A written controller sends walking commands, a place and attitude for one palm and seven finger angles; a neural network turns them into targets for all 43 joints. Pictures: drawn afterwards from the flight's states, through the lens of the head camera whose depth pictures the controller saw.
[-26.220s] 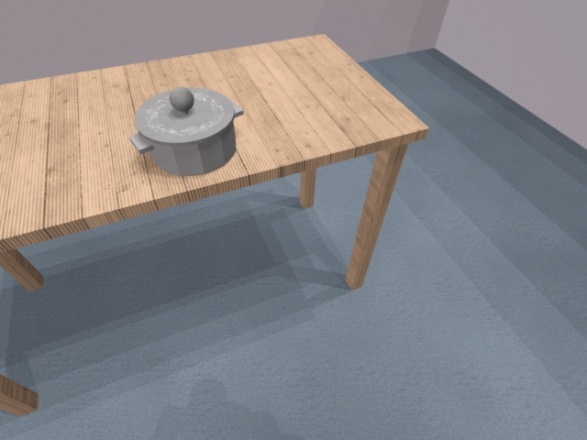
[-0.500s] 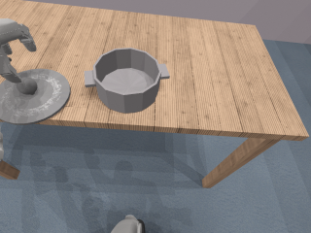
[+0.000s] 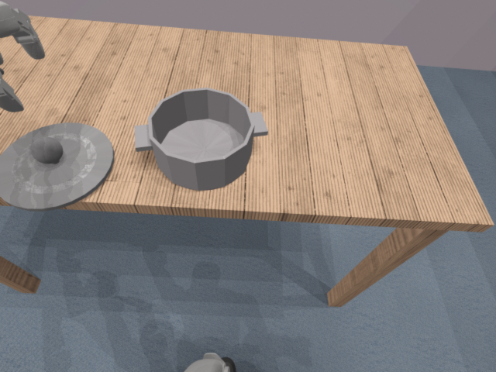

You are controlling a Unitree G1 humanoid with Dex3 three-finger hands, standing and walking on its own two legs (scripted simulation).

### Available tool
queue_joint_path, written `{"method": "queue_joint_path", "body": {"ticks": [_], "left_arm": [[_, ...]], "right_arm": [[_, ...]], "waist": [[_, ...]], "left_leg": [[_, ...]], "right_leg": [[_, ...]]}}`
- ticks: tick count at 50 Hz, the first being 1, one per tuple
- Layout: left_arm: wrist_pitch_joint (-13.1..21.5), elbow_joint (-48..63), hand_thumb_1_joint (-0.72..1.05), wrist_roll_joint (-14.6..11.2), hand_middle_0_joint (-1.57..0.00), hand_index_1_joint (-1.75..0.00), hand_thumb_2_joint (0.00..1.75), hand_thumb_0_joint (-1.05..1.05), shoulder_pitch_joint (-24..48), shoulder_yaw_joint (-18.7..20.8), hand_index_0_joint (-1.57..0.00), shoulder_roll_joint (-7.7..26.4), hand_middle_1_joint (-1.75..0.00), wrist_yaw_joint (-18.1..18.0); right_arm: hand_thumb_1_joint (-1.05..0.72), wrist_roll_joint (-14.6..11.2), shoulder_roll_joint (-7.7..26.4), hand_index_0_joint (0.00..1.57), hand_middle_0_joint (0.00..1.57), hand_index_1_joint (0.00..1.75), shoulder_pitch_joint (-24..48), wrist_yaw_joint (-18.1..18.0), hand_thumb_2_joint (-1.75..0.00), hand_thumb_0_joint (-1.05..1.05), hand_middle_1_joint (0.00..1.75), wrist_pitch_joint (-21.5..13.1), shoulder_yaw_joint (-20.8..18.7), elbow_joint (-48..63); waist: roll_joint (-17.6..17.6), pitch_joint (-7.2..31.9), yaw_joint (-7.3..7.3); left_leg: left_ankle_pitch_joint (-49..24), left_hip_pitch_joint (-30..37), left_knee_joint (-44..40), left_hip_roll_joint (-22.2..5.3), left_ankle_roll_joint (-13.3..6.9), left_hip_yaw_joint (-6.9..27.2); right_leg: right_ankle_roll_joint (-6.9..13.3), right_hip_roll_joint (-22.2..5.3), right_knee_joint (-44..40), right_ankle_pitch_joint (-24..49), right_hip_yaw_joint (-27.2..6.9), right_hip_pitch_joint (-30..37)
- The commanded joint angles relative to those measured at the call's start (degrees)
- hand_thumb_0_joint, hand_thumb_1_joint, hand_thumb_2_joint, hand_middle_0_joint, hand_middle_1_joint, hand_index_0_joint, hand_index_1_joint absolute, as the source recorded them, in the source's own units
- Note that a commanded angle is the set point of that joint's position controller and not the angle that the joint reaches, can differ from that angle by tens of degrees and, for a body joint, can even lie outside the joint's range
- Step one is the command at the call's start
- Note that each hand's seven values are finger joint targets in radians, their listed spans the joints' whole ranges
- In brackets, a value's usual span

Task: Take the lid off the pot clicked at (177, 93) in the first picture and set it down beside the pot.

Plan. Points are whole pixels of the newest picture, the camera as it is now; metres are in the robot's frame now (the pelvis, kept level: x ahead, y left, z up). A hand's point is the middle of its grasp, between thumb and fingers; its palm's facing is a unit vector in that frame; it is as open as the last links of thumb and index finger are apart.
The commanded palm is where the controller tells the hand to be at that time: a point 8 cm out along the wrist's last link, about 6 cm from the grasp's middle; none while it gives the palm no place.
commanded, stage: raise the empty hand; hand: left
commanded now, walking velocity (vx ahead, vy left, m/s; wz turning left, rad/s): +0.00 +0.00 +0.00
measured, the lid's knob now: (47, 150) +0.47 +0.33 +0.06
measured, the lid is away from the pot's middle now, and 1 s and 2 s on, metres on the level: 0.26 0.26 0.26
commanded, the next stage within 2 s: draw the hand back to the body in 0.18 s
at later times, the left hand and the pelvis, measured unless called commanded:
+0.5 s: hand out of the picture +0.47 +0.33 +0.21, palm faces -0.31 -0.15 -0.94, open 11.0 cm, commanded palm +0.46 +0.32 +0.28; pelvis +0.01 -0.01 +0.01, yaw +0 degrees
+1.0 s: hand (23, 72) +0.42 +0.26 +0.24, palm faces +0.33 -0.87 -0.36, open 11.0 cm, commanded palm +0.36 +0.29 +0.27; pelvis -0.01 -0.02 +0.02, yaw +0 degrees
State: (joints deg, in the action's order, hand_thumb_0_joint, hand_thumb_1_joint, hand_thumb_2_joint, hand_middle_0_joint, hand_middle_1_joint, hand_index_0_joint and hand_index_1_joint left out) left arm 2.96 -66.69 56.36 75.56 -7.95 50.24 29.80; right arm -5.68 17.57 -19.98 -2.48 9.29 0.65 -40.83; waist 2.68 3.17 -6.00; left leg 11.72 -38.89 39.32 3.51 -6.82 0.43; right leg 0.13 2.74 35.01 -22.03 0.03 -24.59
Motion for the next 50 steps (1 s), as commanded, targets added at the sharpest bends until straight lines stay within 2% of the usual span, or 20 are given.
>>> {"method": "queue_joint_path", "body": {"ticks": [1,5,8,10,12,15,19,20,23,25,27,29,30,34,38,39,41,44,46,50], "left_arm": [[-1.20,8.67,-0.03,0.32,-0.36,-0.83,0.69,0.00,28.83,4.31,-0.36,16.32,-0.83,-2.07],[-1.57,10.91,-0.03,0.67,-0.36,-0.83,0.69,0.00,31.76,2.81,-0.36,14.88,-0.83,-1.72],[-2.31,5.65,-0.03,0.05,-0.36,-0.83,0.69,0.00,27.37,0.91,-0.36,11.96,-0.83,-1.43],[-2.00,10.04,-0.03,0.48,-0.36,-0.83,0.69,0.00,30.25,2.35,-0.36,14.14,-0.83,-1.37],[-2.59,7.13,-0.03,0.19,-0.36,-0.83,0.69,0.00,28.92,-0.45,-0.36,10.31,-0.83,-1.30],[-1.81,13.58,-0.03,0.37,-0.36,-0.83,0.69,0.00,32.72,3.57,-0.36,16.38,-0.83,-1.34],[-0.64,15.45,-0.03,-0.49,-0.36,-0.83,0.69,0.00,27.43,4.24,-0.36,14.63,-0.83,-1.02],[-0.53,17.84,-0.03,0.13,-0.36,-0.83,0.69,0.00,28.02,7.62,-0.36,18.99,-0.83,-1.29],[-0.73,14.17,-0.03,-1.06,-0.36,-0.83,0.69,0.00,20.06,7.68,-0.36,16.85,-0.83,-0.89],[-0.16,20.73,-0.03,-1.17,-0.36,-0.83,0.69,0.00,19.27,11.21,-0.36,20.85,-0.83,-1.13],[-0.66,22.70,-0.03,-1.64,-0.36,-0.83,0.69,0.00,16.80,9.08,-0.36,16.84,-0.83,-1.03],[-0.58,23.87,-0.03,-2.42,-0.36,-0.83,0.69,0.00,12.16,10.27,-0.36,17.02,-0.83,-0.94],[-0.78,27.65,-0.03,-2.67,-0.36,-0.83,0.69,0.00,12.45,13.58,-0.36,21.11,-0.83,-0.99],[-1.53,31.85,-0.03,-4.72,-0.36,-0.83,0.69,0.00,7.65,13.15,-0.36,18.41,-0.83,-0.26],[-2.69,34.32,-0.03,-5.84,-0.36,-0.83,0.69,0.00,3.99,13.54,-0.36,17.08,-0.83,0.03],[0.68,34.01,-0.03,-38.26,-0.36,-0.83,0.69,0.00,8.21,22.45,-0.36,2.15,-0.83,-11.09],[1.96,36.34,-0.03,-42.74,-0.36,-0.83,0.69,0.00,0.22,17.07,-0.36,-3.74,-0.83,-20.22],[2.79,38.93,-0.03,-52.11,-0.36,-0.83,0.69,0.00,-1.94,25.19,-0.36,1.11,-0.83,-27.66],[3.59,42.45,0.02,-54.17,-0.36,-0.80,0.70,0.00,-2.23,28.81,-0.36,3.78,-0.80,-30.62],[4.86,52.06,0.11,-57.23,-0.34,-0.75,0.72,0.00,-4.30,26.26,-0.34,-2.43,-0.75,-33.46]], "right_arm": [[-0.90,0.25,11.41,0.20,0.20,0.30,-5.40,-1.18,-0.90,0.00,0.30,-0.67,-3.23,3.05],[-0.90,0.26,11.47,0.20,0.20,0.30,-5.04,-0.71,-0.90,0.00,0.30,-0.56,-3.37,2.98],[-0.90,0.01,11.20,0.20,0.20,0.30,-4.89,-0.54,-0.90,0.00,0.30,-0.55,-3.08,2.57],[-0.90,0.33,11.55,0.20,0.20,0.30,-4.82,-0.31,-0.90,0.00,0.30,-0.59,-3.31,2.74],[-0.90,0.15,11.08,0.20,0.20,0.30,-5.10,-0.28,-0.90,0.00,0.30,-0.64,-3.34,2.24],[-0.90,0.38,11.77,0.20,0.20,0.30,-4.56,-0.41,-0.90,0.00,0.30,-0.79,-3.49,2.43],[-0.90,0.19,10.71,0.20,0.20,0.30,-4.41,-0.03,-0.90,0.00,0.30,-0.86,-3.51,3.46],[-0.90,0.63,11.15,0.20,0.20,0.30,-3.71,0.26,-0.90,0.00,0.30,-0.42,-3.90,4.02],[-0.90,0.41,10.43,0.20,0.20,0.30,-2.78,0.67,-0.90,0.00,0.30,0.81,-3.86,5.11],[-0.90,0.55,10.46,0.20,0.20,0.30,-1.33,1.31,-0.90,0.00,0.30,1.62,-3.92,6.90],[-0.90,0.54,9.67,0.20,0.20,0.30,-0.73,1.73,-0.90,0.00,0.30,2.45,-4.27,7.82],[-0.90,0.37,9.48,0.20,0.20,0.30,0.01,1.89,-0.90,0.00,0.30,2.85,-4.10,8.94],[-0.90,0.49,9.85,0.20,0.20,0.30,1.22,2.10,-0.90,0.00,0.30,3.40,-4.21,9.46],[-0.90,0.26,9.20,0.20,0.20,0.30,3.46,2.32,-0.90,0.00,0.30,4.52,-4.15,11.05],[-0.90,0.18,8.36,0.20,0.20,0.30,5.94,2.33,-0.90,0.00,0.30,5.34,-4.01,11.72],[-0.90,-0.06,5.34,0.20,0.20,0.30,-1.16,1.94,-0.90,0.00,0.30,-0.81,-3.72,15.49],[-0.90,0.71,6.39,0.20,0.20,0.30,3.82,0.91,-0.90,0.00,0.30,-2.96,-1.30,14.00],[-0.90,1.24,7.77,0.20,0.20,0.30,5.89,-0.45,-0.90,0.00,0.30,-5.71,-0.90,13.27],[-0.90,1.36,7.51,0.20,0.20,0.30,7.21,-0.80,-0.90,0.00,0.30,-7.18,-0.81,12.34],[-0.90,1.83,6.39,0.20,0.20,0.30,10.15,-0.61,-0.90,0.00,0.30,-10.40,-0.29,11.89]], "waist": [[2.88,22.16,-0.47],[8.02,22.37,-0.16],[4.62,17.73,-0.92],[6.96,21.58,-0.17],[6.17,19.40,-1.07],[7.12,24.00,-0.31],[7.35,25.62,0.71],[9.56,27.98,1.08],[5.51,22.96,0.92],[7.57,25.76,2.27],[8.48,24.26,1.68],[6.64,22.65,2.06],[7.69,24.21,2.54],[5.81,23.47,2.32],[5.31,20.31,2.27],[9.22,15.65,2.04],[8.73,14.67,2.59],[-1.49,16.51,2.88],[-0.68,17.79,3.24],[13.50,15.34,3.71]], "left_leg": [[-4.50,34.74,-5.01,-2.16,2.45,7.30],[-7.92,38.86,-5.57,-2.86,3.14,7.96],[-3.32,34.90,-6.35,-2.74,2.72,7.23],[-7.21,37.74,-5.91,-2.62,2.75,7.12],[-5.64,37.33,-6.04,-2.56,2.59,7.24],[-6.99,38.66,-6.20,-2.43,2.19,6.78],[-16.04,41.65,-4.97,-2.41,2.52,6.67],[-17.45,42.30,-4.44,-2.30,2.54,6.68],[-16.19,37.98,-4.55,-1.96,2.28,5.84],[-21.55,39.83,-3.74,-1.85,2.29,5.64],[-21.72,41.33,-3.85,-2.13,2.42,6.35],[-22.16,40.89,-4.01,-1.99,2.21,5.98],[-20.94,40.26,-4.47,-2.03,2.16,6.18],[-21.49,40.15,-4.86,-1.69,1.76,5.68],[-12.09,39.00,-7.51,-2.11,1.93,7.63],[-5.19,46.52,-11.72,-6.40,6.06,11.35],[8.77,48.77,-17.52,-9.28,8.40,18.13],[13.63,42.09,-17.72,-6.98,4.74,11.82],[12.52,40.33,-17.69,-6.61,4.70,9.30],[13.84,42.90,-20.64,-7.12,6.82,9.66]], "right_leg": [[2.67,2.82,-6.64,7.69,2.43,-11.25],[2.82,3.14,-6.74,7.80,2.77,-12.91],[2.70,2.76,-7.36,6.98,2.97,-12.57],[2.78,2.91,-7.33,8.32,2.65,-11.76],[2.70,2.93,-7.64,7.76,2.78,-13.15],[2.67,2.89,-8.19,9.10,2.34,-10.13],[3.01,3.16,-7.26,11.08,3.34,-9.14],[2.84,3.16,-7.71,11.14,2.72,-8.78],[2.76,3.00,-7.69,10.93,3.13,-8.20],[2.92,3.01,-6.85,12.94,2.94,-6.68],[2.93,3.13,-7.20,11.13,3.17,-8.90],[3.20,3.23,-6.90,11.27,3.42,-7.84],[3.01,3.02,-7.60,11.21,3.01,-6.96],[3.15,2.94,-7.30,11.97,3.39,-5.34],[3.11,3.01,-8.94,6.81,3.59,-6.78],[5.28,1.99,-10.83,5.96,2.84,-11.47],[4.56,1.81,-10.37,1.34,1.33,-10.60],[4.03,1.63,-13.15,3.65,-0.44,-2.41],[3.62,1.33,-14.59,4.15,-0.90,1.50],[4.04,1.80,-14.45,4.85,-0.13,2.04]]}}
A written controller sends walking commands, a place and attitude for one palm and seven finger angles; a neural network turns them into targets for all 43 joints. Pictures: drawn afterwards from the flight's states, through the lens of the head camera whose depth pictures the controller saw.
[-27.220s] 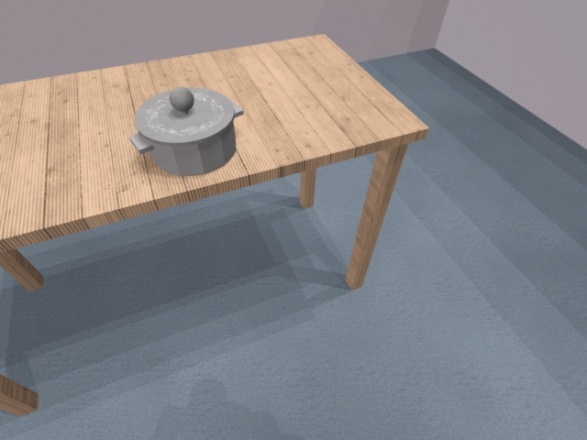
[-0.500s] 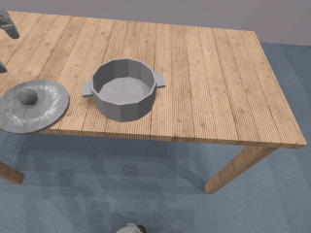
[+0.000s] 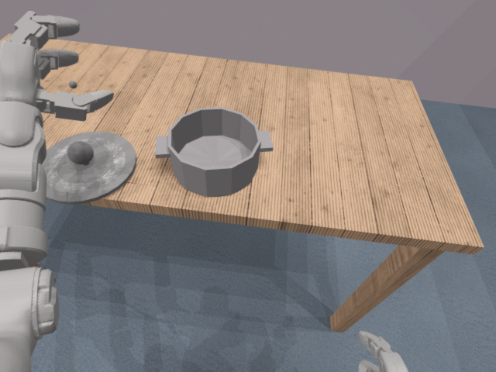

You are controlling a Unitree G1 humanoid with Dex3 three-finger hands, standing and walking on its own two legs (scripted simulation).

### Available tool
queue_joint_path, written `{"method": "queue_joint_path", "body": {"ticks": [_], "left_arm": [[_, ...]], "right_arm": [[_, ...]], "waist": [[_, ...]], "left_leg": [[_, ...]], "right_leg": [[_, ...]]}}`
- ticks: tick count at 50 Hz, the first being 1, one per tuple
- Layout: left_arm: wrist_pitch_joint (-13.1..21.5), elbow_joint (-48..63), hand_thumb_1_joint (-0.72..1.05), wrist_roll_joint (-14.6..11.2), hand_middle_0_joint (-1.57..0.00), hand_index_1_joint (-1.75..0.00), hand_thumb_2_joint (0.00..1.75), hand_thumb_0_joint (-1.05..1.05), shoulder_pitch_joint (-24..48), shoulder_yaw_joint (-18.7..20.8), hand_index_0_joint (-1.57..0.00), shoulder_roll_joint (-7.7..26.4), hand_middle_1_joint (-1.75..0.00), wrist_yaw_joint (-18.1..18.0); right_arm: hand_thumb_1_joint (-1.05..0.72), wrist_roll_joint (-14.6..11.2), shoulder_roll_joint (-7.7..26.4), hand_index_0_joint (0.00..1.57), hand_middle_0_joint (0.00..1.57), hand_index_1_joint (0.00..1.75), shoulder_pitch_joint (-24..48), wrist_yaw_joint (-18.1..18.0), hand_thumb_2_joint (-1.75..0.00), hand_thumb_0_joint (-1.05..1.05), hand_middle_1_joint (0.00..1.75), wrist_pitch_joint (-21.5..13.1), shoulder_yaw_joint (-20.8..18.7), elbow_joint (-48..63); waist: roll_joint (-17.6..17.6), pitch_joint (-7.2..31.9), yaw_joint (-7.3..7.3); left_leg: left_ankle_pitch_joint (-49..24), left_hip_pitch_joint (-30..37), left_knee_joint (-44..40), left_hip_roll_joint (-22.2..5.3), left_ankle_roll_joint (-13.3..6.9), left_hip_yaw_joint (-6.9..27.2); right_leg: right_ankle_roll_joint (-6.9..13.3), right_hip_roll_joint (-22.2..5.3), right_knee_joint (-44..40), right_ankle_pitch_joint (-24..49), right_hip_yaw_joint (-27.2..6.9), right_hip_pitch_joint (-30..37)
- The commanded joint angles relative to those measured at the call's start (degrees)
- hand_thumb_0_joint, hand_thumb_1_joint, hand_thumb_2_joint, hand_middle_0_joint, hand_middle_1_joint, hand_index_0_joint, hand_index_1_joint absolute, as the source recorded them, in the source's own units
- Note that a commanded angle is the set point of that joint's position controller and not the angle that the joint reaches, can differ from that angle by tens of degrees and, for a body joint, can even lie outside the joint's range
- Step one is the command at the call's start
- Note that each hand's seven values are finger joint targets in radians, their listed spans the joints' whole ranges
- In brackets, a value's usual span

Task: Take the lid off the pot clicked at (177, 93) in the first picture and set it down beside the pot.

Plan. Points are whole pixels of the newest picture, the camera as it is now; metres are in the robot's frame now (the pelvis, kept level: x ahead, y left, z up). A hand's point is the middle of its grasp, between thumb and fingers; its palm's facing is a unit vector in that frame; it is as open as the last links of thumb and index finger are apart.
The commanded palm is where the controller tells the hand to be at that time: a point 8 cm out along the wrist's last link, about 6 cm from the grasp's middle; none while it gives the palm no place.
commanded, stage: draw the hand back to the body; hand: left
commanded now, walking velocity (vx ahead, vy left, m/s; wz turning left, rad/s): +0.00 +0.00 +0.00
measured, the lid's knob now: (80, 152) +0.48 +0.36 +0.04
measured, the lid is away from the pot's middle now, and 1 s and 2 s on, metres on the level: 0.26 0.26 0.26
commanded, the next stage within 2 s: step back with the hand held close in 1.54 s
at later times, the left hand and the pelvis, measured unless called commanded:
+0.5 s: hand (93, 116) +0.37 +0.23 +0.22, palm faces +0.47 -0.84 -0.27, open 8.9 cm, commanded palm +0.31 +0.27 +0.23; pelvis +0.03 -0.06 +0.01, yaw -1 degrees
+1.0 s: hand (123, 161) +0.31 +0.18 +0.21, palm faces +0.45 -0.83 -0.33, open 7.5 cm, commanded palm +0.25 +0.22 +0.22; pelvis +0.06 -0.09 +0.00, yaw -1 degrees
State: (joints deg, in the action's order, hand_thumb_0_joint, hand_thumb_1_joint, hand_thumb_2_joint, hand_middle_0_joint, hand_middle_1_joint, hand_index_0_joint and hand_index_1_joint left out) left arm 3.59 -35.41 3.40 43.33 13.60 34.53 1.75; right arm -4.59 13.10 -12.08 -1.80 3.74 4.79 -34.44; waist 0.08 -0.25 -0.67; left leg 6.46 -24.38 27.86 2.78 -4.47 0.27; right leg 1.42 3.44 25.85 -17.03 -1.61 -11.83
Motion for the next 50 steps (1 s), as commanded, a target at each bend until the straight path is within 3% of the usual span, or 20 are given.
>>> {"method": "queue_joint_path", "body": {"ticks": [1,3,4,5,7,12,14,17,23,25,27,30,33,35,38,40,43,44,47,50], "left_arm": [[3.78,20.49,0.13,-4.72,-0.34,-0.74,0.72,0.00,22.92,7.29,-0.34,14.56,-0.74,-6.05],[3.50,21.77,0.18,-5.29,-0.33,-0.71,0.73,0.00,15.51,11.99,-0.33,17.78,-0.71,-6.77],[3.46,21.27,0.20,-5.46,-0.32,-0.70,0.74,0.00,12.45,13.18,-0.32,18.43,-0.70,-6.89],[3.25,20.84,0.22,-5.99,-0.32,-0.68,0.75,0.00,10.42,11.94,-0.32,16.27,-0.68,-6.76],[3.22,23.45,0.27,-6.95,-0.31,-0.66,0.76,0.00,6.80,12.08,-0.31,15.15,-0.66,-6.53],[2.44,28.25,0.39,-8.00,-0.29,-0.59,0.78,0.00,2.93,9.19,-0.29,11.01,-0.59,-6.05],[2.44,31.86,0.43,-8.02,-0.28,-0.57,0.79,0.00,2.27,10.48,-0.28,12.23,-0.57,-6.27],[1.51,32.36,0.50,-8.33,-0.27,-0.53,0.81,0.00,-4.03,12.91,-0.27,12.95,-0.53,-6.61],[1.53,40.36,0.64,-9.03,-0.25,-0.45,0.84,0.00,-11.63,15.58,-0.25,12.66,-0.45,-6.92],[1.10,40.09,0.69,-9.34,-0.24,-0.42,0.85,0.00,-15.32,17.58,-0.24,13.29,-0.42,-6.97],[0.48,40.07,0.74,-9.60,-0.23,-0.39,0.86,0.00,-17.88,17.30,-0.23,11.69,-0.39,-6.61],[0.33,44.62,0.81,-9.84,-0.22,-0.35,0.88,0.00,-20.94,16.32,-0.22,9.38,-0.35,-6.03],[0.56,51.39,0.88,-9.99,-0.20,-0.31,0.89,0.00,-21.76,14.87,-0.20,7.15,-0.31,-6.20],[0.30,51.64,0.90,-10.10,-0.20,-0.30,0.90,0.00,-24.75,16.98,-0.20,8.21,-0.30,-6.56],[-0.50,51.14,0.90,-10.50,-0.20,-0.30,0.90,0.00,-30.58,19.28,-0.20,8.39,-0.30,-6.29],[-0.08,54.99,0.90,-10.63,-0.20,-0.30,0.90,0.00,-31.99,17.43,-0.20,6.22,-0.30,-5.89],[0.29,61.41,0.90,-10.47,-0.20,-0.30,0.90,0.00,-34.38,13.98,-0.20,2.69,-0.30,-6.08],[0.57,62.65,0.90,-10.66,-0.20,-0.30,0.90,0.00,-35.09,13.64,-0.20,2.10,-0.30,-6.19],[0.13,61.37,0.90,-10.86,-0.20,-0.30,0.90,0.00,-41.33,18.79,-0.20,5.56,-0.30,-6.52],[0.57,64.10,0.90,-11.09,-0.20,-0.30,0.90,0.00,-44.91,18.40,-0.20,4.47,-0.30,-6.00]], "right_arm": [[-0.90,0.91,10.84,0.20,0.20,0.30,2.25,-1.14,-0.90,0.00,0.30,-5.29,-4.53,5.46],[-0.90,1.13,10.81,0.20,0.20,0.30,2.48,-1.07,-0.90,0.00,0.30,-5.62,-4.44,5.47],[-0.90,1.33,11.19,0.20,0.20,0.30,2.23,-1.16,-0.90,0.00,0.30,-5.49,-4.46,5.26],[-0.90,1.25,10.77,0.20,0.20,0.30,2.94,-1.15,-0.90,0.00,0.30,-5.42,-4.41,5.36],[-0.90,1.10,11.05,0.20,0.20,0.30,3.53,-1.04,-0.90,0.00,0.30,-5.71,-4.97,5.62],[-0.90,0.55,11.08,0.20,0.20,0.30,5.44,-0.99,-0.90,0.00,0.30,-6.46,-5.32,4.98],[-0.90,0.57,11.12,0.20,0.20,0.30,6.05,-1.06,-0.90,0.00,0.30,-6.75,-5.46,4.69],[-0.90,0.75,10.73,0.20,0.20,0.30,6.79,-1.27,-0.90,0.00,0.30,-6.77,-5.34,4.17],[-0.90,1.15,9.84,0.20,0.20,0.30,9.65,-1.50,-0.90,0.00,0.30,-7.56,-5.33,4.32],[-0.90,1.48,9.87,0.20,0.20,0.30,10.07,-1.64,-0.90,0.00,0.30,-7.37,-5.45,3.87],[-0.90,1.50,9.52,0.20,0.20,0.30,10.42,-1.66,-0.90,0.00,0.30,-7.00,-5.47,3.79],[-0.90,1.52,8.95,0.20,0.20,0.30,11.20,-1.44,-0.90,0.00,0.30,-6.86,-5.60,4.18],[-0.90,1.50,8.12,0.20,0.20,0.30,12.24,-1.22,-0.90,0.00,0.30,-7.38,-5.32,5.04],[-0.90,1.81,8.39,0.20,0.20,0.30,12.17,-1.37,-0.90,0.00,0.30,-7.47,-5.49,4.69],[-0.90,2.01,8.18,0.20,0.20,0.30,11.99,-1.45,-0.90,0.00,0.30,-6.73,-5.64,4.86],[-0.90,2.02,7.63,0.20,0.20,0.30,12.66,-1.37,-0.90,0.00,0.30,-6.72,-5.59,5.40],[-0.90,2.12,6.77,0.20,0.20,0.30,13.02,-1.19,-0.90,0.00,0.30,-7.41,-5.23,6.22],[-0.90,2.32,6.80,0.20,0.20,0.30,13.19,-1.13,-0.90,0.00,0.30,-7.68,-5.24,6.24],[-0.90,2.67,7.16,0.20,0.20,0.30,12.84,-1.41,-0.90,0.00,0.30,-7.19,-5.45,5.90],[-0.90,2.90,6.67,0.20,0.20,0.30,13.12,-1.45,-0.90,0.00,0.30,-7.04,-5.40,6.17]], "waist": [[17.18,18.74,-1.02],[16.06,18.46,0.08],[12.73,17.51,0.36],[9.69,15.90,0.18],[4.90,16.52,0.28],[4.91,13.05,0.24],[7.39,13.15,0.59],[4.99,12.41,1.28],[4.50,14.52,2.47],[1.25,13.54,2.80],[-1.03,13.25,2.86],[1.58,14.23,2.90],[4.18,14.91,3.00],[2.52,12.82,3.13],[-3.07,12.39,3.62],[-0.44,12.41,3.54],[5.43,13.32,3.53],[4.53,12.08,3.49],[-1.66,11.13,4.14],[-1.43,11.19,4.19]], "left_leg": [[18.67,28.58,-9.27,-6.44,4.67,9.65],[13.91,27.21,-8.64,-6.08,4.65,8.28],[11.51,25.64,-8.17,-5.77,4.35,7.41],[10.14,24.24,-8.21,-5.66,4.02,6.56],[7.46,24.80,-7.74,-5.55,3.35,5.10],[3.41,25.44,-6.47,-4.39,2.10,2.17],[0.58,26.17,-5.33,-3.77,1.70,1.16],[-1.92,24.83,-4.40,-3.06,1.30,0.20],[-4.88,24.63,-2.15,-2.06,1.04,-1.27],[-5.55,22.50,-1.08,-1.75,0.93,-1.68],[-5.49,21.40,-0.53,-1.45,0.87,-2.32],[-7.53,21.90,0.83,-1.21,0.93,-2.87],[-8.89,23.71,0.62,-1.24,1.10,-2.52],[-9.51,23.25,1.06,-1.40,0.98,-2.57],[-8.85,21.25,0.80,-1.29,0.99,-2.74],[-9.81,22.38,1.20,-1.15,0.89,-3.09],[-11.12,25.40,0.59,-1.61,1.20,-2.61],[-10.58,25.05,0.87,-1.61,1.16,-2.46],[-9.18,22.94,0.58,-1.68,1.09,-2.50],[-10.38,22.53,1.35,-1.34,0.99,-2.89]], "right_leg": [[2.79,1.18,-5.86,0.17,1.40,-9.49],[2.93,1.19,-7.04,2.40,1.60,-5.77],[2.86,1.10,-7.41,3.54,1.79,-4.24],[2.66,1.25,-7.75,4.03,1.92,-3.65],[2.19,1.45,-8.30,5.25,1.99,-2.57],[1.54,1.28,-9.76,7.40,1.03,-3.65],[1.50,0.84,-10.01,9.68,0.60,-2.87],[0.81,0.32,-9.81,13.87,0.07,-1.12],[-1.42,-1.80,-8.28,25.24,-1.49,1.84],[-2.41,-2.82,-7.50,31.56,-2.02,3.06],[-3.44,-3.44,-6.31,36.00,-2.29,3.85],[-4.45,-4.46,-4.65,43.65,-2.92,4.63],[-4.19,-3.99,-4.36,42.41,-2.50,3.86],[-4.33,-4.06,-4.30,44.46,-2.41,3.09],[-5.25,-4.53,-3.34,47.89,-2.26,4.81],[-5.31,-4.79,-3.18,49.15,-2.33,4.49],[-4.20,-4.20,-3.74,43.08,-1.83,3.37],[-4.06,-4.11,-4.03,42.33,-1.89,2.87],[-4.45,-4.46,-4.31,44.38,-1.74,4.23],[-5.24,-5.54,-3.25,51.39,-2.09,5.50]]}}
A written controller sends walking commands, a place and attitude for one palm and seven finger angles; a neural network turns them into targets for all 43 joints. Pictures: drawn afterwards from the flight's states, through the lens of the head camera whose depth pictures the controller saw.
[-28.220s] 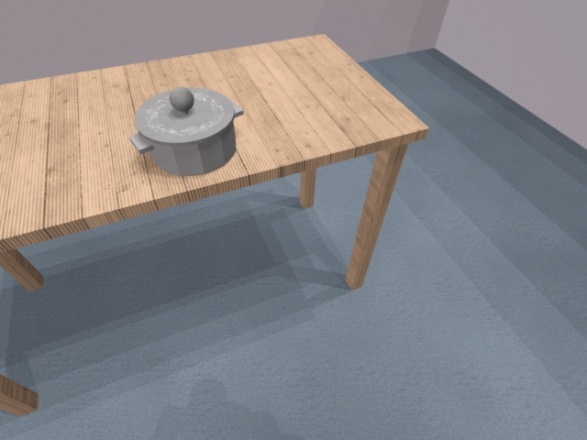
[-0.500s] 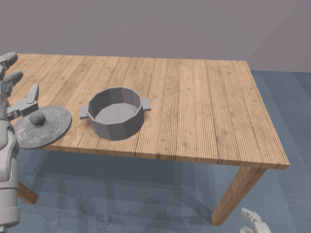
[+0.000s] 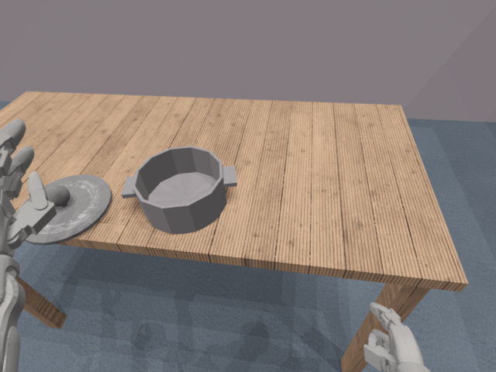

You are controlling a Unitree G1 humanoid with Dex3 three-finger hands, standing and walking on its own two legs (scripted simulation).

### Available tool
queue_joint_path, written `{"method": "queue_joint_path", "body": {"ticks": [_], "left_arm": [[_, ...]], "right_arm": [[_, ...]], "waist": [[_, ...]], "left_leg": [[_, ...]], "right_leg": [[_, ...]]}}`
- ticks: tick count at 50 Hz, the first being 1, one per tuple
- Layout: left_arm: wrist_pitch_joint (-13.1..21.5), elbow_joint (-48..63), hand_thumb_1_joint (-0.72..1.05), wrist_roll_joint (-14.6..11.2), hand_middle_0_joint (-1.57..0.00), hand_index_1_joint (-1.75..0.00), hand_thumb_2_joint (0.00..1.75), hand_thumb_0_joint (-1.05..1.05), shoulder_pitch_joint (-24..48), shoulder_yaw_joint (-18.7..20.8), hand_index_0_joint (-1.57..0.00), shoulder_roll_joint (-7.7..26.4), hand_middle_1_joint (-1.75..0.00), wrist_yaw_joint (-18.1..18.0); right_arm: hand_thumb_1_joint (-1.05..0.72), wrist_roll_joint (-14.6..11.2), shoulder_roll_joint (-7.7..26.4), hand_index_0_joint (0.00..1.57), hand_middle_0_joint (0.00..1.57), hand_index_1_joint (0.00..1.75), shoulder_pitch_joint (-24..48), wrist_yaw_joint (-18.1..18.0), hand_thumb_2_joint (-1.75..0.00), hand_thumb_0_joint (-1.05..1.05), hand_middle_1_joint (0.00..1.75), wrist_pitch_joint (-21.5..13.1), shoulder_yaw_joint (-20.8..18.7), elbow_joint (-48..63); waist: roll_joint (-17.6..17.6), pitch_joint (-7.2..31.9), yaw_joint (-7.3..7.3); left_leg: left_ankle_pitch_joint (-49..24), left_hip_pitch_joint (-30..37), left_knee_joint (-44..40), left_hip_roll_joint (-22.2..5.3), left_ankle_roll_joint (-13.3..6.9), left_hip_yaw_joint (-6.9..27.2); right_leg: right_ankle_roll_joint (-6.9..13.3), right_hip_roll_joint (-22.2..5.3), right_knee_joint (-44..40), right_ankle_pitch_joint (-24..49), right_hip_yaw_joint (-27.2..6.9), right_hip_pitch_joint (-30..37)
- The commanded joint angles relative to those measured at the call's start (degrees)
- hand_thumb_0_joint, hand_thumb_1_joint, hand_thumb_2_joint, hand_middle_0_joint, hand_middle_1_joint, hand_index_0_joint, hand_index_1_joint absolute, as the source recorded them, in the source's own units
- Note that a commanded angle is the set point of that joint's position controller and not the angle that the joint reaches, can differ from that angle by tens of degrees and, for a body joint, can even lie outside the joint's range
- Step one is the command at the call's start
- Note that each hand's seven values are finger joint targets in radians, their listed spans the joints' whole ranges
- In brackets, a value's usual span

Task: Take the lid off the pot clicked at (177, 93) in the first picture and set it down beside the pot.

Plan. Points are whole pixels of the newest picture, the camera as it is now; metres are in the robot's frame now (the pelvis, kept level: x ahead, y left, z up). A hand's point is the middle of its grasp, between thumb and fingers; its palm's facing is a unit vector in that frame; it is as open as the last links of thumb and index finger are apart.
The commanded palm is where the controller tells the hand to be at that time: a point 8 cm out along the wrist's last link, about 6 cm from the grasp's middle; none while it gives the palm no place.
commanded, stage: draw the hand back to the body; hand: left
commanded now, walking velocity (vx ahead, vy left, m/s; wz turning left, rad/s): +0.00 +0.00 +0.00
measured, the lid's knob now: (57, 195) +0.41 +0.45 +0.04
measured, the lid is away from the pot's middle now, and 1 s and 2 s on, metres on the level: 0.26 0.26 0.26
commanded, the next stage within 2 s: step back with the hand held close in 0.54 s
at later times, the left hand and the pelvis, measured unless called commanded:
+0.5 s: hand (21, 276) +0.16 +0.26 +0.20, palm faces +0.36 -0.84 -0.40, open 7.4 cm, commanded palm +0.11 +0.30 +0.21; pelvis -0.02 +0.02 +0.00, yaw +0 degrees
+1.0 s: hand out of the picture +0.15 +0.30 +0.18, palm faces +0.26 -0.84 -0.48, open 7.4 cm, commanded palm +0.08 +0.35 +0.21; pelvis -0.05 +0.07 +0.00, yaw +0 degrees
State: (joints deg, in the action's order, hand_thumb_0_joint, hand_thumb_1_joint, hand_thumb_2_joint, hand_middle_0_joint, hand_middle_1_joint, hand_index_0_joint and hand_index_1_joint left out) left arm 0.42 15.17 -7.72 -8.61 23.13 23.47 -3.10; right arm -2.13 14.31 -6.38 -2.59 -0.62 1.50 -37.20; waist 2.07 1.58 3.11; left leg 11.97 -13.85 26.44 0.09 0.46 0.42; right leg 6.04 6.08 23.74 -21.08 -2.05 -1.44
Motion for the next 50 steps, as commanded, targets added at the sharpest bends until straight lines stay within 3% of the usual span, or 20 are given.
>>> {"method": "queue_joint_path", "body": {"ticks": [1,4,8,12,14,16,20,24,26,30,32,33,34,35,36,38,40,44,46,50], "left_arm": [[4.00,16.05,0.90,0.22,-0.20,-0.30,0.90,0.00,6.62,6.64,-0.20,13.43,-0.30,-0.91],[4.85,22.06,0.90,0.25,-0.20,-0.30,0.90,0.00,3.29,3.36,-0.20,10.25,-0.30,-1.07],[4.76,20.67,0.90,0.09,-0.20,-0.30,0.90,0.00,-2.92,7.65,-0.20,13.18,-0.30,-1.42],[5.47,23.75,0.90,0.07,-0.20,-0.30,0.90,0.00,-10.17,5.62,-0.20,10.35,-0.30,-0.76],[6.05,27.00,0.90,0.11,-0.20,-0.30,0.90,0.00,-11.42,2.26,-0.20,7.49,-0.30,-0.36],[6.37,27.02,0.90,0.14,-0.20,-0.30,0.90,0.00,-13.85,3.17,-0.20,8.62,-0.30,-0.72],[7.36,28.23,0.90,-0.41,-0.20,-0.30,0.90,0.00,-15.37,6.01,-0.20,11.05,-0.30,-0.92],[8.07,29.50,0.90,-0.34,-0.20,-0.30,0.90,0.00,-12.54,2.03,-0.20,7.40,-0.30,-0.68],[8.16,27.83,0.90,-0.06,-0.20,-0.30,0.90,0.00,-13.16,0.92,-0.20,6.62,-0.30,-0.78],[8.58,27.47,0.90,-0.36,-0.20,-0.30,0.90,0.00,-15.62,4.14,-0.20,9.45,-0.30,-1.08],[8.85,28.32,0.90,-0.32,-0.20,-0.30,0.90,0.00,-14.16,3.31,-0.20,8.75,-0.30,-0.84],[11.36,33.29,0.90,0.21,-0.20,-0.30,0.90,0.00,-8.99,9.90,-0.20,15.34,-0.30,-1.95],[12.41,32.04,0.90,0.28,-0.20,-0.30,0.90,0.00,-9.36,9.09,-0.20,14.04,-0.30,-2.11],[11.86,25.97,0.90,0.49,-0.20,-0.30,0.90,0.00,-15.17,5.29,-0.20,9.34,-0.30,-1.59],[11.70,26.10,0.90,0.95,-0.20,-0.30,0.90,0.00,-15.69,3.63,-0.20,7.73,-0.30,-1.29],[11.92,26.76,0.90,1.09,-0.20,-0.30,0.90,0.00,-16.90,3.27,-0.20,7.41,-0.30,-1.09],[12.48,28.11,0.90,1.16,-0.20,-0.30,0.90,0.00,-19.80,3.94,-0.20,7.81,-0.30,-1.34],[12.65,34.16,0.90,1.17,-0.20,-0.30,0.90,0.00,-22.07,7.52,-0.20,11.80,-0.30,-2.40],[12.71,35.95,0.90,1.61,-0.20,-0.30,0.90,0.00,-24.11,7.10,-0.20,10.72,-0.30,-2.58],[13.27,37.57,0.90,1.35,-0.20,-0.30,0.90,0.00,-29.29,9.71,-0.20,11.86,-0.30,-3.53]], "right_arm": [[-0.90,0.37,4.99,0.20,0.20,0.30,7.62,-0.53,-0.90,0.00,0.30,-2.75,-1.95,9.33],[-0.90,0.49,4.39,0.20,0.20,0.30,8.03,-0.30,-0.90,0.00,0.30,-3.68,-1.82,10.04],[-0.90,0.90,4.88,0.20,0.20,0.30,7.45,-0.55,-0.90,0.00,0.30,-3.49,-2.02,9.43],[-0.90,1.07,4.06,0.20,0.20,0.30,7.33,-0.38,-0.90,0.00,0.30,-3.47,-2.03,9.79],[-0.90,0.95,3.75,0.20,0.20,0.30,7.72,-0.08,-0.90,0.00,0.30,-3.96,-2.10,10.32],[-0.90,1.08,3.78,0.20,0.20,0.30,7.47,-0.04,-0.90,0.00,0.30,-4.44,-2.01,10.14],[-0.90,1.30,4.05,0.20,0.20,0.30,7.83,-0.73,-0.90,0.00,0.30,-4.82,-2.12,9.85],[-0.90,1.25,3.54,0.20,0.20,0.30,8.05,-1.04,-0.90,0.00,0.30,-5.64,-1.91,9.67],[-0.90,1.44,3.72,0.20,0.20,0.30,7.66,-0.98,-0.90,0.00,0.30,-6.02,-1.65,9.38],[-0.90,1.61,3.94,0.20,0.20,0.30,7.83,-1.24,-0.90,0.00,0.30,-6.69,-1.90,9.45],[-0.90,1.65,3.80,0.20,0.20,0.30,8.07,-1.22,-0.90,0.00,0.30,-6.73,-1.71,9.41],[-0.90,0.62,5.60,0.20,0.20,0.30,5.75,-1.21,-0.90,0.00,0.30,-4.99,-2.38,11.81],[-0.90,1.01,4.33,0.20,0.20,0.30,5.28,-1.27,-0.90,0.00,0.30,-4.31,-2.02,10.97],[-0.90,1.16,4.35,0.20,0.20,0.30,5.14,-1.36,-0.90,0.00,0.30,-3.88,-2.26,10.53],[-0.90,0.75,4.41,0.20,0.20,0.30,4.21,-1.09,-0.90,0.00,0.30,-3.49,-2.63,11.27],[-0.90,0.36,4.93,0.20,0.20,0.30,3.08,-1.16,-0.90,0.00,0.30,-3.16,-3.29,12.34],[-0.90,0.36,5.49,0.20,0.20,0.30,2.59,-1.22,-0.90,0.00,0.30,-3.20,-3.49,13.34],[-0.90,0.40,5.57,0.20,0.20,0.30,3.25,-1.62,-0.90,0.00,0.30,-2.82,-3.68,15.69],[-0.90,0.40,5.58,0.20,0.20,0.30,3.00,-1.75,-0.90,0.00,0.30,-2.28,-3.89,16.47],[-0.90,0.52,5.80,0.20,0.20,0.30,1.91,-1.93,-0.90,0.00,0.30,-2.51,-4.56,16.93]], "waist": [[-1.16,10.37,0.34],[3.80,9.97,0.32],[-3.40,7.11,0.73],[-3.25,8.30,0.94],[-0.28,6.68,0.50],[1.84,4.63,0.78],[-3.85,3.02,0.78],[2.40,1.52,0.23],[3.02,0.11,0.31],[-1.35,0.90,1.04],[-0.99,1.14,0.98],[-0.45,-3.23,-0.71],[-0.76,-2.71,-1.12],[-3.50,-3.75,-2.09],[-5.18,-2.57,-2.27],[-2.68,-0.12,-2.66],[2.29,1.75,-2.57],[2.50,3.66,-1.31],[1.06,4.36,-1.48],[4.97,7.65,-1.08]], "left_leg": [[-16.80,13.09,2.55,1.43,-3.91,-3.09],[-17.84,15.86,1.79,0.73,-3.71,-2.38],[-15.41,13.22,1.44,0.62,-3.82,-2.26],[-18.56,13.93,1.86,0.75,-3.87,-2.62],[-18.17,14.99,1.46,0.47,-3.83,-2.49],[-14.96,14.93,0.64,0.01,-3.60,-2.08],[-12.65,13.28,0.70,0.02,-3.82,-1.75],[-11.62,15.55,-0.12,0.02,-3.76,-1.54],[-9.11,15.33,-1.13,-0.25,-3.53,-0.78],[-8.44,14.73,-1.51,-0.48,-3.62,-0.31],[-8.30,15.17,-2.04,-0.52,-3.54,-0.26],[-4.32,11.55,2.74,-1.71,-4.66,1.43],[-3.32,9.63,4.11,-1.39,-4.30,2.30],[-2.63,8.51,5.68,-1.41,-4.27,2.38],[-2.45,8.08,6.30,-1.72,-4.04,2.54],[-4.30,8.65,5.54,-2.58,-4.01,2.67],[-7.88,9.43,2.58,-3.46,-4.43,3.59],[-11.28,5.91,-1.34,-5.09,-5.12,6.78],[-10.23,4.39,-2.32,-5.85,-5.17,7.61],[-4.26,1.72,-5.83,-7.02,-5.15,9.22]], "right_leg": [[-9.60,-8.04,-0.90,54.45,-1.34,-4.54],[-8.00,-6.92,-2.08,44.67,-0.46,-6.71],[-8.16,-6.98,-3.35,44.30,-0.21,-6.55],[-8.70,-7.71,-1.95,51.16,0.12,-4.85],[-7.86,-6.91,-3.10,43.66,0.60,-7.16],[-6.86,-6.37,-4.92,34.36,0.82,-9.47],[-6.80,-6.56,-6.05,33.44,0.30,-9.23],[-5.47,-5.54,-7.59,23.91,0.81,-11.79],[-5.03,-5.31,-8.46,18.32,1.22,-12.76],[-4.97,-5.37,-9.06,17.48,0.88,-11.73],[-4.84,-5.33,-9.36,16.65,0.99,-11.37],[-6.94,-10.04,-10.76,21.34,-5.16,-18.08],[-5.89,-11.80,-9.51,24.02,-5.37,-17.37],[-5.47,-12.87,-9.56,23.41,-5.47,-19.11],[-5.43,-13.51,-8.88,22.92,-5.53,-19.22],[-4.75,-13.89,-6.40,21.99,-4.26,-18.52],[-4.88,-11.68,-2.96,20.48,-2.04,-18.00],[-5.02,-8.79,0.78,17.57,-0.06,-15.51],[-5.08,-7.54,1.62,15.55,0.34,-14.46],[-5.12,-6.17,4.50,10.35,1.20,-11.68]]}}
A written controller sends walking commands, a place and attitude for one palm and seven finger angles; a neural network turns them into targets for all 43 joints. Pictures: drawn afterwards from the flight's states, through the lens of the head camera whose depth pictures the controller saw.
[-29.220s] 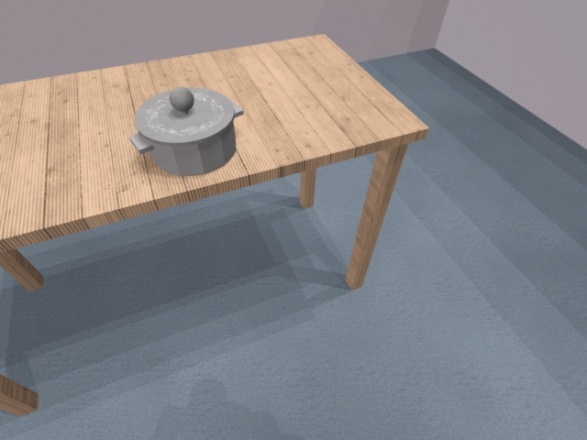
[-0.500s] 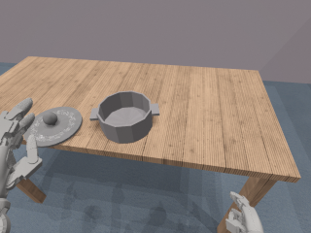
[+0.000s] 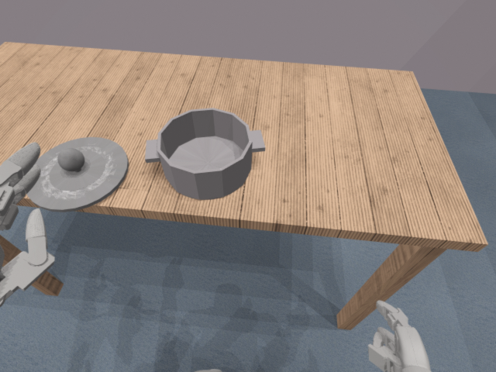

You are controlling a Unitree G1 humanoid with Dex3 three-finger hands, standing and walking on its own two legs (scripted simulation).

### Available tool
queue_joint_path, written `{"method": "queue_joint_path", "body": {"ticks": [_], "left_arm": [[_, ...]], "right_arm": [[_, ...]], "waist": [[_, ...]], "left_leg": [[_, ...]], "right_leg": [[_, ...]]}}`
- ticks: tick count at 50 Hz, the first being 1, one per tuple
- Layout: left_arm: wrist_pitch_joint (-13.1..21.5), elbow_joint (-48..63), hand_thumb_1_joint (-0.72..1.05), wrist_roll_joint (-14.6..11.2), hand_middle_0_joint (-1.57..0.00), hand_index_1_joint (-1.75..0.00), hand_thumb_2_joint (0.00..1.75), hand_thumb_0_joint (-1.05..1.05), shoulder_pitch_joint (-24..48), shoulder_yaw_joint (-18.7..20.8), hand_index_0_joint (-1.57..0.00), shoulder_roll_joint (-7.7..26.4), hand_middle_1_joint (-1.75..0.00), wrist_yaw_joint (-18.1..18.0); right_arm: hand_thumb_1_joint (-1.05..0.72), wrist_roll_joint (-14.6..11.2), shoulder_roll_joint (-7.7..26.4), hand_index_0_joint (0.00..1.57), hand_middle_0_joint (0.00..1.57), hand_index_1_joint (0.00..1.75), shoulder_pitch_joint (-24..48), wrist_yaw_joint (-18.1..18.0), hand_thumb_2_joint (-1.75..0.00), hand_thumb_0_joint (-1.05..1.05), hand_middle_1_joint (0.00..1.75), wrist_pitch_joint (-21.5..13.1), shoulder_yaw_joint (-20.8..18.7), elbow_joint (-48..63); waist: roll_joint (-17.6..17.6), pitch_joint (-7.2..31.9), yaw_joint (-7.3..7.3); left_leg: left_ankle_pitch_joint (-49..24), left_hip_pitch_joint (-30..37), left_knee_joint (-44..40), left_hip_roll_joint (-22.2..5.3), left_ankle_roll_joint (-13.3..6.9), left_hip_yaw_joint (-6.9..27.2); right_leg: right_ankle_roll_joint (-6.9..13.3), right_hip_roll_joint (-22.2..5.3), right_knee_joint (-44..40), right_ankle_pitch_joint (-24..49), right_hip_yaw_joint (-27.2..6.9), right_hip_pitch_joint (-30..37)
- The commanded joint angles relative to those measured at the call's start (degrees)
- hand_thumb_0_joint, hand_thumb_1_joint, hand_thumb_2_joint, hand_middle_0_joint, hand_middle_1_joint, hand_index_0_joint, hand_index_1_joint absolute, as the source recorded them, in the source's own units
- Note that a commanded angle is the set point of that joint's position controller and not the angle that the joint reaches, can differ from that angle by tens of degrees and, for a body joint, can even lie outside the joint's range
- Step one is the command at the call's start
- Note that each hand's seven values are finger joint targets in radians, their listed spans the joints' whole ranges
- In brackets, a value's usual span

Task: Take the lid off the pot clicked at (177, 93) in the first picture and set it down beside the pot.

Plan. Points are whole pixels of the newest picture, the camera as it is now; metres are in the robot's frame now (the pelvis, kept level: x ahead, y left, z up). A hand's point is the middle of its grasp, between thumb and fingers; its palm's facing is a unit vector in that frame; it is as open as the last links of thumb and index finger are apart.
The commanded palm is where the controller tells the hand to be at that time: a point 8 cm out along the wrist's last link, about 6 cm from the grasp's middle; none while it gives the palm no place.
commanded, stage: step back with the hand held close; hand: left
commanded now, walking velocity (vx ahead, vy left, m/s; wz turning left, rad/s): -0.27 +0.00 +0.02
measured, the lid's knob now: (71, 159) +0.46 +0.38 +0.04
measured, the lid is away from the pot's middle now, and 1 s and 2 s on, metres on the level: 0.26 0.26 0.26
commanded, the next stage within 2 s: stop stepping back and stand still in 1.20 s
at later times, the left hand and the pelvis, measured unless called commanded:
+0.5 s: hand out of the picture +0.16 +0.27 +0.19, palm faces +0.36 -0.83 -0.41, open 7.4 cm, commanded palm +0.09 +0.32 +0.21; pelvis -0.03 +0.03 -0.01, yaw +1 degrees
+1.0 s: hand out of the picture +0.13 +0.31 +0.19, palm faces +0.21 -0.89 -0.41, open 7.4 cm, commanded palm +0.03 +0.36 +0.21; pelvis -0.11 +0.09 +0.00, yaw -4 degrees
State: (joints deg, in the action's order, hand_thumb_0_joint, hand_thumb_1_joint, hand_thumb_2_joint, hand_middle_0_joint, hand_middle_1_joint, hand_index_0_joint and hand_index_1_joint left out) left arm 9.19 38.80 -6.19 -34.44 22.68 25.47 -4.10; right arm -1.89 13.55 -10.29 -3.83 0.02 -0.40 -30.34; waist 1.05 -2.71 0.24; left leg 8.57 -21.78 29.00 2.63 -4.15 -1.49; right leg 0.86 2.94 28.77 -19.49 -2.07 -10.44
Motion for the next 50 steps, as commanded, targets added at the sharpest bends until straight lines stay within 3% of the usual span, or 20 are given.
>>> {"method": "queue_joint_path", "body": {"ticks": [1,9,14,17,19,21,24,30,33,35,36,37,38,40,41,42,43,45,47,50], "left_arm": [[4.64,15.03,0.90,-0.14,-0.20,-0.30,0.90,0.00,-3.66,10.33,-0.20,10.12,-0.30,-2.64],[5.53,13.45,0.90,-0.34,-0.20,-0.30,0.90,0.00,-6.14,13.12,-0.20,10.83,-0.30,-3.55],[6.04,11.60,0.90,-0.81,-0.20,-0.30,0.90,0.00,-3.08,11.29,-0.20,10.28,-0.30,-4.00],[6.88,12.83,0.90,0.07,-0.20,-0.30,0.90,0.00,1.28,8.69,-0.20,8.81,-0.30,-4.50],[6.64,13.39,0.90,0.33,-0.20,-0.30,0.90,0.00,1.67,9.29,-0.20,10.04,-0.30,-4.74],[6.89,14.86,0.90,0.57,-0.20,-0.30,0.90,0.00,2.61,8.73,-0.20,9.78,-0.30,-4.40],[8.03,16.57,0.90,0.58,-0.20,-0.30,0.90,0.00,3.71,11.18,-0.20,11.72,-0.30,-4.51],[6.88,15.14,0.90,-0.12,-0.20,-0.30,0.90,0.00,-3.09,10.92,-0.20,10.13,-0.30,-4.30],[7.71,15.05,0.90,-0.29,-0.20,-0.30,0.90,0.00,-0.33,9.62,-0.20,10.30,-0.30,-3.93],[8.78,13.59,0.90,-0.42,-0.20,-0.30,0.90,0.00,2.96,7.34,-0.20,9.93,-0.30,-4.19],[9.79,14.30,0.90,0.02,-0.20,-0.30,0.90,0.00,7.64,8.90,-0.20,12.28,-0.30,-4.58],[9.68,14.02,0.90,0.24,-0.20,-0.30,0.90,0.00,9.82,10.87,-0.20,14.35,-0.30,-4.80],[7.97,10.55,0.90,0.13,-0.20,-0.30,0.90,0.00,9.31,8.36,-0.20,11.24,-0.30,-3.76],[6.23,8.39,0.90,0.64,-0.20,-0.30,0.90,0.00,10.88,6.75,-0.20,9.26,-0.30,-3.19],[6.34,9.64,0.90,0.57,-0.20,-0.30,0.90,0.00,9.68,7.68,-0.20,10.09,-0.30,-3.33],[6.78,13.36,0.90,0.25,-0.20,-0.30,0.90,0.00,9.20,7.81,-0.20,10.50,-0.30,-3.34],[6.57,12.79,0.90,0.55,-0.20,-0.30,0.90,0.00,9.14,8.74,-0.20,11.99,-0.30,-3.30],[7.14,8.91,0.90,-0.36,-0.20,-0.30,0.90,0.00,4.42,10.14,-0.20,10.79,-0.30,-2.79],[6.12,16.51,0.90,-0.26,-0.20,-0.30,0.90,0.00,0.31,12.66,-0.20,13.00,-0.30,-3.40],[5.68,23.82,0.90,0.12,-0.20,-0.30,0.90,0.00,-6.90,13.11,-0.20,13.18,-0.30,-3.93]], "right_arm": [[-0.90,0.32,6.81,0.20,0.20,0.30,5.88,-0.74,-0.90,0.00,0.30,-3.23,-2.85,10.38],[-0.90,0.50,7.68,0.20,0.20,0.30,4.40,-0.96,-0.90,0.00,0.30,-4.69,-3.93,9.60],[-0.90,0.11,6.65,0.20,0.20,0.30,3.20,-0.95,-0.90,0.00,0.30,-4.76,-3.96,7.56],[-0.90,-0.11,6.37,0.20,0.20,0.30,3.07,-1.08,-0.90,0.00,0.30,-4.75,-3.79,6.63],[-0.90,0.01,6.22,0.20,0.20,0.30,4.48,-1.14,-0.90,0.00,0.30,-4.67,-3.45,7.06],[-0.90,-0.19,6.89,0.20,0.20,0.30,5.62,-1.29,-0.90,0.00,0.30,-4.91,-3.15,8.16],[-0.90,1.26,8.53,0.20,0.20,0.30,5.98,-0.97,-0.90,0.00,0.30,-6.72,-3.56,8.32],[-0.90,1.57,5.96,0.20,0.20,0.30,2.71,0.71,-0.90,0.00,0.30,-6.33,-3.84,7.75],[-0.90,1.87,5.88,0.20,0.20,0.30,2.57,0.68,-0.90,0.00,0.30,-4.98,-3.85,6.25],[-0.90,1.27,4.48,0.20,0.20,0.30,1.46,0.49,-0.90,0.00,0.30,-3.99,-3.29,4.28],[-0.90,1.44,4.09,0.20,0.20,0.30,3.67,0.17,-0.90,0.00,0.30,-4.28,-2.79,4.97],[-0.90,1.87,3.59,0.20,0.20,0.30,4.81,0.00,-0.90,0.00,0.30,-4.88,-1.81,5.61],[-0.90,0.76,3.99,0.20,0.20,0.30,4.97,-0.21,-0.90,0.00,0.30,-4.28,-2.39,5.13],[-0.90,-0.08,4.97,0.20,0.20,0.30,5.74,-0.91,-0.90,0.00,0.30,-3.69,-1.50,5.48],[-0.90,-0.07,6.62,0.20,0.20,0.30,6.62,-1.28,-0.90,0.00,0.30,-3.85,-1.74,5.85],[-0.90,1.04,7.29,0.20,0.20,0.30,6.76,-0.80,-0.90,0.00,0.30,-4.69,-2.11,6.25],[-0.90,2.22,5.98,0.20,0.20,0.30,4.20,0.16,-0.90,0.00,0.30,-6.11,-2.12,4.94],[-0.90,1.39,6.67,0.20,0.20,0.30,2.86,1.55,-0.90,0.00,0.30,-7.67,-3.53,4.30],[-0.90,2.01,6.16,0.20,0.20,0.30,3.12,1.63,-0.90,0.00,0.30,-6.82,-3.86,6.03],[-0.90,1.55,5.98,0.20,0.20,0.30,2.96,1.70,-0.90,0.00,0.30,-7.11,-3.57,7.65]], "waist": [[6.59,12.24,1.76],[3.80,11.50,1.36],[-6.47,9.70,-0.05],[-5.67,9.03,-1.36],[-3.33,9.27,-0.96],[3.28,9.02,0.43],[16.05,8.30,1.25],[7.19,15.16,1.79],[4.96,16.31,0.64],[-10.31,13.93,-1.38],[-8.92,10.53,-0.70],[-9.13,10.70,-0.30],[-15.94,9.66,-1.12],[-10.75,5.62,-3.15],[3.07,6.01,-2.47],[19.57,7.72,-0.56],[18.15,10.31,0.00],[7.63,12.25,0.32],[9.01,15.00,0.38],[12.22,15.92,0.66]], "left_leg": [[1.12,8.26,-9.24,-9.87,-0.44,11.44],[17.98,1.50,-14.50,-10.19,1.03,12.17],[12.55,9.76,1.49,-5.92,2.64,6.23],[7.45,10.82,10.37,-5.18,2.79,5.17],[-1.01,9.66,5.50,-6.39,2.05,5.47],[-6.16,9.23,-1.90,-10.13,0.46,8.71],[21.07,-3.27,-22.38,-18.51,-1.46,21.96],[15.37,4.21,-19.63,-15.06,2.09,11.65],[13.25,6.92,-6.16,-11.50,7.49,5.35],[13.58,11.30,22.48,-5.15,7.03,4.23],[21.63,4.05,29.75,-3.47,6.34,2.15],[22.30,-0.59,30.60,-4.41,5.25,4.10],[21.37,-3.37,26.55,-5.30,4.46,5.82],[8.87,-0.01,7.90,-3.33,4.03,1.88],[-11.39,5.60,-3.73,-7.80,1.69,7.55],[-39.12,11.08,-8.73,-17.31,-2.76,20.09],[-42.21,10.13,-8.50,-19.83,-3.37,23.67],[-15.20,6.10,-13.38,-19.48,-1.79,21.54],[-3.49,4.49,-15.61,-17.75,-1.95,22.67],[10.52,3.02,-20.37,-15.50,0.17,16.91]], "right_leg": [[0.01,-2.77,-0.23,7.73,1.32,-1.85],[0.74,-1.70,-0.45,0.96,2.50,0.30],[4.51,-10.29,-9.04,0.67,-5.57,-13.24],[6.12,-16.32,-8.10,15.57,-8.75,-15.11],[3.87,-13.57,-2.83,24.54,-6.30,-12.20],[0.34,-6.88,2.00,15.13,-0.20,-11.24],[-1.07,1.59,18.98,-10.38,1.27,-4.21],[0.70,1.44,8.48,-9.87,4.60,-2.70],[4.66,-5.18,-9.79,-2.93,2.12,-2.54],[11.45,-24.27,-17.79,9.72,-15.38,-16.31],[12.17,-27.27,-14.55,29.46,-12.64,-14.37],[10.63,-26.85,-9.97,42.10,-8.25,-11.00],[8.67,-23.60,-5.88,45.04,-3.31,-6.84],[3.62,-16.58,6.08,49.40,2.81,-6.21],[0.13,-10.48,15.74,37.88,5.04,-11.05],[-1.63,-2.35,26.67,-0.12,3.35,-17.88],[-0.52,-0.05,31.73,-16.87,-3.85,-18.16],[-0.12,0.36,32.94,-14.89,-3.23,-15.54],[-1.13,0.19,29.18,-10.34,-1.70,-13.27],[-1.05,0.92,22.28,-6.66,2.40,-9.43]]}}
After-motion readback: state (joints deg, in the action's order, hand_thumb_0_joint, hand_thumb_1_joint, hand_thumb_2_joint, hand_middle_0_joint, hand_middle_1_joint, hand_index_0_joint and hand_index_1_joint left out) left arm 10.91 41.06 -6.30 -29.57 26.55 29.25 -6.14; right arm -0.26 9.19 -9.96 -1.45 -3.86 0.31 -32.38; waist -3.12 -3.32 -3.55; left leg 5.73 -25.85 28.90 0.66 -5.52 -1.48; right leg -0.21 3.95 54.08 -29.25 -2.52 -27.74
